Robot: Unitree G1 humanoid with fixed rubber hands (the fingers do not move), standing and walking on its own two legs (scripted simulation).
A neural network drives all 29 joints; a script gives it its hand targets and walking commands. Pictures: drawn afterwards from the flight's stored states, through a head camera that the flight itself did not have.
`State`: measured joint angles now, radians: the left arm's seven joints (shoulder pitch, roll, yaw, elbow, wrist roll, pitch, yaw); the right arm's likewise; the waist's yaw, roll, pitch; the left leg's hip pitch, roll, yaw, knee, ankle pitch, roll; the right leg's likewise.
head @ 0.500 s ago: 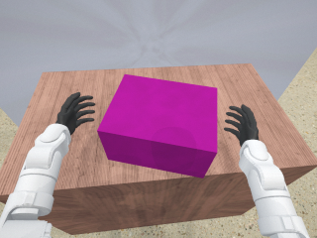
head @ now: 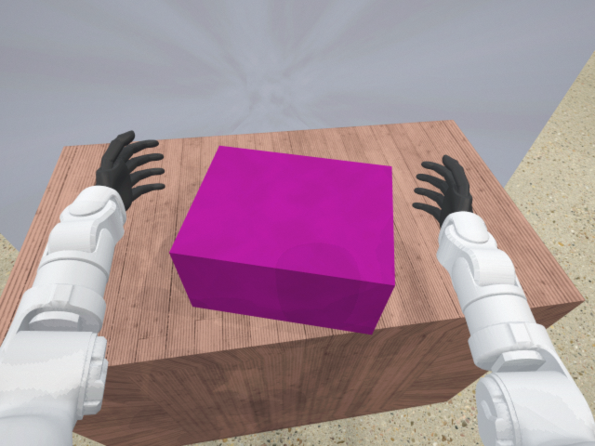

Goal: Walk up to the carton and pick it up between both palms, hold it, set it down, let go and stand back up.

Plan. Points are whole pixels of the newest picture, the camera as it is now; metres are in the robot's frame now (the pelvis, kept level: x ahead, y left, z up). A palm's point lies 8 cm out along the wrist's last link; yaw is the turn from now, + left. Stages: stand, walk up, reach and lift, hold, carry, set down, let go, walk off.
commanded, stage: reach and lift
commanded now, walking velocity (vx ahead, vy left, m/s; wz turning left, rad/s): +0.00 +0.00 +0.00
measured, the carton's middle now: (292, 236) +0.43 +0.01 +0.00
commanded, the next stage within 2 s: none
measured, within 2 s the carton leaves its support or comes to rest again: neither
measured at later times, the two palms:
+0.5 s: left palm (114, 200) +0.43 +0.27 +0.09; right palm (444, 231) +0.38 -0.22 +0.06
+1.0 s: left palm (138, 221) +0.42 +0.24 +0.05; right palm (431, 234) +0.39 -0.21 +0.03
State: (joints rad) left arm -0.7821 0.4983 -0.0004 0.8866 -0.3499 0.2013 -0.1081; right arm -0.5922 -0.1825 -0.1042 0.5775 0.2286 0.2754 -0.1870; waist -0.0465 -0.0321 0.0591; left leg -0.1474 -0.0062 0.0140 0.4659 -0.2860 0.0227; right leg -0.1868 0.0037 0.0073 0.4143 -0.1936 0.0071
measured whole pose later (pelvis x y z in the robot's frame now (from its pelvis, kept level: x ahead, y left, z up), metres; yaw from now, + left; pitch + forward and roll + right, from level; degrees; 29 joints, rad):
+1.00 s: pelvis -0.02 +0.00 -0.02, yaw +2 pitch +18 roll -2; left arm -0.95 0.44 -0.11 1.41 -0.37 -0.28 -0.10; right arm -0.81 -0.19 -0.06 1.15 0.25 -0.21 -0.15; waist -0.08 0.02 -0.17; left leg -0.69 -0.01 -0.04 0.67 -0.29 0.00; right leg -0.68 0.00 -0.04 0.56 -0.19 0.01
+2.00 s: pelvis -0.02 +0.00 -0.03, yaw +2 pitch +20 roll -2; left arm -0.99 0.36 -0.16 1.51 -0.41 -0.35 -0.07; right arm -0.84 -0.14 -0.06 1.20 0.25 -0.22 -0.18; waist -0.09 0.02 -0.20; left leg -0.75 -0.01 -0.04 0.72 -0.32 0.02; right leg -0.75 0.00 -0.05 0.61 -0.21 0.01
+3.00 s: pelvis -0.01 +0.00 -0.03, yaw +2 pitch +20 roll -2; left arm -1.00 0.33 -0.16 1.55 -0.27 -0.43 -0.12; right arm -0.77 -0.09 -0.23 1.12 0.08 -0.27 -0.19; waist -0.09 0.02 -0.20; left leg -0.74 -0.01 -0.04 0.70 -0.32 0.01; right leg -0.73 0.00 -0.05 0.59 -0.21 0.01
